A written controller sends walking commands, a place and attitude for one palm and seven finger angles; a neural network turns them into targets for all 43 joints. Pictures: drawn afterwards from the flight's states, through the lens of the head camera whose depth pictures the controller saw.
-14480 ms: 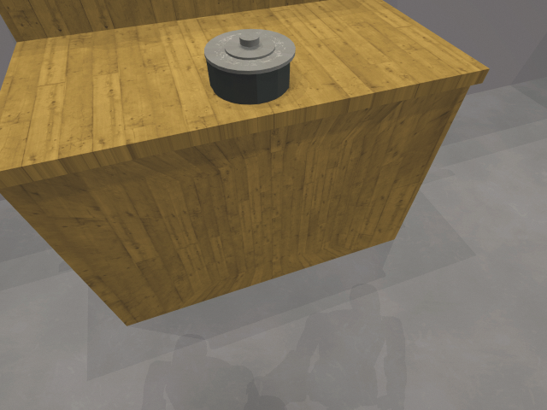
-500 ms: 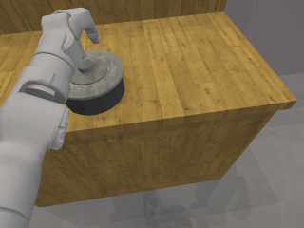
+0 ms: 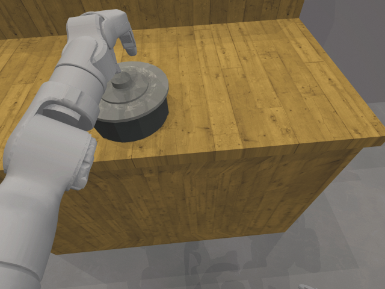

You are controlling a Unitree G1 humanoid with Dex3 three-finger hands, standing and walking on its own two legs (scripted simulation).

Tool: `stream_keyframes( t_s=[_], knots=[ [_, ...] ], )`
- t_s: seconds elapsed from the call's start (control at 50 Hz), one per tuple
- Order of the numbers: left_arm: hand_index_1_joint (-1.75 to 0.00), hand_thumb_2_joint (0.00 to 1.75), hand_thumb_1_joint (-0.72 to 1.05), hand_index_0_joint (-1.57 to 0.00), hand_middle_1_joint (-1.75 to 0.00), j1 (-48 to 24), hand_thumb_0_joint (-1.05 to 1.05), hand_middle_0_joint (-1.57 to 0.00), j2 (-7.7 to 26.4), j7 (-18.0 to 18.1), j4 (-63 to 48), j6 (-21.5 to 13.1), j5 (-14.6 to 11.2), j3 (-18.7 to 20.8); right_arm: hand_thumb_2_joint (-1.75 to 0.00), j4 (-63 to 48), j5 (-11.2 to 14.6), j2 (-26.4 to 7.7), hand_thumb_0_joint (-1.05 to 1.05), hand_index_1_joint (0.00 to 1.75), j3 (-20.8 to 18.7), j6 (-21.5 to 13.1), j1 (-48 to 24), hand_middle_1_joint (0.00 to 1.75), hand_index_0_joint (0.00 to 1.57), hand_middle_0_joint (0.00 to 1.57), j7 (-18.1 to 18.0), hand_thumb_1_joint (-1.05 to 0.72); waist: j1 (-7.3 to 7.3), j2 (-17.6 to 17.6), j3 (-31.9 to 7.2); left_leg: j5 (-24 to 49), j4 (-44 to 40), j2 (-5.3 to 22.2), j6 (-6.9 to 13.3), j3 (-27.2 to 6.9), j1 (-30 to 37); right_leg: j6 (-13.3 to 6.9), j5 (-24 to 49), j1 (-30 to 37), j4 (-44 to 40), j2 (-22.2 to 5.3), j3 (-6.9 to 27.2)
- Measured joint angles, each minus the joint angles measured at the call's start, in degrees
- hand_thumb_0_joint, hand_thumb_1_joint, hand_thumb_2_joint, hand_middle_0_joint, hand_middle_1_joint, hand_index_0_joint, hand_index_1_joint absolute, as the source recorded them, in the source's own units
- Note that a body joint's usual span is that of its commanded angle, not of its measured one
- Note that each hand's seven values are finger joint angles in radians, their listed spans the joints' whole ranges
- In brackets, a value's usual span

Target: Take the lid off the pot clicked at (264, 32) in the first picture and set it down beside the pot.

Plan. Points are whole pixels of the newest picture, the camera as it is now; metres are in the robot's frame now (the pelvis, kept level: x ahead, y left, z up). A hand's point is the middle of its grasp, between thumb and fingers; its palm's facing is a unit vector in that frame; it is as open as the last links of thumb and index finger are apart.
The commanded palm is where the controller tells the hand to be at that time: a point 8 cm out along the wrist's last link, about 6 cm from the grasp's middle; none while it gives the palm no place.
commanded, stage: lower the open fingers around the knob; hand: left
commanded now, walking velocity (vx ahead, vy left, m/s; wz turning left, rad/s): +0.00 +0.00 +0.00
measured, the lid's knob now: (121, 80) +0.53 +0.14 +0.15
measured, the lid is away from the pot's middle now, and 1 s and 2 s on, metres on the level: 0.00 0.00 0.00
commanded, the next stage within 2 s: none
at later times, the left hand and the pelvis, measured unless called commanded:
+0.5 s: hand (116, 74) +0.50 +0.13 +0.19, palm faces -0.39 -0.10 -0.92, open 10.0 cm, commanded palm +0.49 +0.13 +0.24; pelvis +0.00 +0.00 +0.00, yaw +0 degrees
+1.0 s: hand (118, 76) +0.49 +0.13 +0.19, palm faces -0.40 -0.10 -0.91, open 10.0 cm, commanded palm +0.50 +0.13 +0.23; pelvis -0.01 +0.00 +0.00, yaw +0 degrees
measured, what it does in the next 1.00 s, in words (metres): stands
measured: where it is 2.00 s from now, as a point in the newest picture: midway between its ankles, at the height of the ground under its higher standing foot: outside the picture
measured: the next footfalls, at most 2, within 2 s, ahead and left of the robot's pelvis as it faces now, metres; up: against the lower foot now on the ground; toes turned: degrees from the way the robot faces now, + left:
none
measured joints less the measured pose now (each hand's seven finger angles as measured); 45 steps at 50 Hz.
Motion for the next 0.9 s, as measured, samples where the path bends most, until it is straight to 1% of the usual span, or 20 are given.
stream_keyframes(
  t_s=[0.08,0.16,0.2,0.24,0.4,0.44,0.52,0.54,0.6,0.68,0.74,0.8,0.9],
  knots=[
    [-0.09,1.65,-0.37,-0.88,-0.08,-1.7,0.0,-0.87,-0.9,-1.0,2.6,2.6,-0.6,0.0,-0.9,0.7,-0.2,0.0,0.01,0.3,0.0,-0.4,0.4,0.3,0.2,0.2,0.0,-0.9,-0.34,0.1,-0.1,0.2,-0.2,-0.1,0.0,-0.1,-0.4,0.0,0.0,-0.4,0.1,-0.1,-0.1],
    [-0.09,1.65,-0.37,-0.88,-0.08,-2.2,0.0,-0.87,-1.4,-1.7,3.9,3.5,-0.3,0.4,-0.9,1.3,-0.5,-0.2,0.01,0.3,-0.2,-0.5,1.5,0.3,0.2,0.2,0.1,-0.9,-0.51,0.5,-0.4,0.1,0.1,-0.2,0.1,0.0,-0.6,0.1,-0.1,-0.7,0.3,-0.2,0.0],
    [-0.08,1.65,-0.37,-0.88,-0.08,-1.9,0.0,-0.87,-1.4,-2.0,4.6,3.7,-0.3,1.3,-0.9,1.6,-0.6,-0.3,0.01,0.3,-0.1,-0.2,1.9,0.3,0.2,0.2,0.0,-0.9,-0.72,0.5,-0.5,-0.1,0.2,-0.1,0.1,0.2,-0.5,0.1,-0.1,-0.7,0.4,-0.1,0.2],
    [-0.08,1.65,-0.37,-0.88,-0.08,-1.6,0.0,-0.87,-1.0,-2.3,5.2,3.9,-0.5,1.2,-0.9,1.6,-0.5,-0.3,0.01,0.3,0.0,0.0,2.4,0.3,0.2,0.2,-0.2,-0.9,-1.08,0.4,-0.3,-0.2,0.4,0.0,0.1,0.3,-0.5,0.1,-0.1,-0.6,0.5,0.0,0.3],
    [-0.08,1.65,-0.37,-0.88,-0.08,0.6,0.0,-0.87,0.1,-2.2,4.1,2.1,-0.3,1.6,-0.9,1.6,-0.5,-0.7,0.01,0.3,-0.7,-0.2,4.2,0.3,0.2,0.2,-0.4,-0.9,-1.71,-0.1,-0.1,-0.4,0.9,0.2,0.1,0.4,-0.8,0.1,-0.1,-0.9,0.8,0.1,0.5],
    [-0.08,1.65,-0.37,-0.88,-0.08,1.0,0.0,-0.87,0.2,-2.1,3.8,1.8,-0.6,0.6,-0.9,1.6,-0.5,-0.8,0.01,0.3,-0.9,-0.4,4.5,0.3,0.2,0.2,-0.5,-0.9,-1.7,-0.2,0.0,-0.4,1.0,0.1,0.2,0.4,-1.0,0.1,-0.1,-1.0,0.8,0.1,0.5],
    [-0.08,1.65,-0.37,-0.88,-0.08,2.0,0.0,-0.87,-0.4,-1.6,2.6,0.6,-0.7,0.2,-0.9,1.8,-0.6,-0.7,0.01,0.3,-1.3,-0.9,4.9,0.3,0.2,0.2,-0.2,-0.9,-1.27,-0.2,-0.3,-0.4,1.3,0.0,0.2,0.3,-1.3,0.2,-0.2,-1.3,1.1,0.0,0.4],
    [-0.08,1.65,-0.37,-0.88,-0.08,2.0,0.0,-0.87,-0.7,-1.4,3.2,0.7,-0.9,-0.1,-0.9,1.9,-0.6,-0.7,0.01,0.3,-1.3,-0.8,4.8,0.3,0.2,0.2,-0.2,-0.9,-1.24,-0.2,-0.3,-0.5,1.4,0.0,0.2,0.2,-1.4,0.2,-0.2,-1.3,1.1,0.0,0.3],
    [-0.08,1.65,-0.37,-0.88,-0.08,2.1,0.0,-0.88,-1.0,-1.0,3.6,0.6,-0.9,0.8,-0.9,2.1,-0.6,-0.5,0.01,0.3,-1.0,-0.9,4.1,0.3,0.2,0.2,-0.3,-0.9,-1.3,-0.2,-0.2,-0.4,1.4,0.0,0.3,0.3,-1.4,0.3,-0.2,-1.4,1.2,-0.1,0.4],
    [-0.08,1.65,-0.37,-0.88,-0.08,1.0,0.0,-0.88,-1.1,-0.1,6.0,0.8,-0.9,0.3,-0.9,2.1,-0.4,-0.1,0.01,0.3,-0.7,-0.9,3.4,0.3,0.2,0.2,-0.6,-0.9,-1.55,-0.3,-0.4,-0.4,1.6,0.0,0.3,0.3,-1.9,0.3,-0.1,-1.9,1.3,0.0,0.4],
    [-0.08,1.65,-0.37,-0.88,-0.09,0.3,0.0,-0.88,-1.2,0.1,6.7,1.3,-0.7,-0.6,-0.9,2.1,-0.3,0.0,0.01,0.3,-0.5,-0.5,2.9,0.3,0.2,0.2,-0.5,-0.9,-1.79,-0.5,-0.6,-0.4,1.8,0.0,0.3,0.4,-2.3,0.2,-0.1,-2.3,1.5,0.0,0.5],
    [-0.08,1.65,-0.37,-0.88,-0.09,0.3,0.0,-0.88,-1.2,0.2,6.8,1.2,-0.3,0.1,-0.9,2.0,-0.5,0.0,0.01,0.3,-0.5,-0.2,2.9,0.3,0.2,0.2,-0.5,-0.9,-1.88,-0.4,-0.8,-0.5,2.0,0.1,0.3,0.4,-2.7,0.2,-0.2,-2.8,1.8,0.0,0.5],
    [-0.08,1.65,-0.37,-0.88,-0.09,0.4,0.0,-0.88,-1.1,0.2,6.8,1.2,-0.6,-0.2,-0.9,2.1,-0.4,-0.2,0.01,0.3,-0.6,0.2,3.3,0.3,0.2,0.2,-0.6,-0.9,-1.92,-0.3,-0.9,-0.6,2.3,0.1,0.3,0.4,-2.9,0.2,-0.3,-2.9,2.1,0.1,0.5]
  ],
)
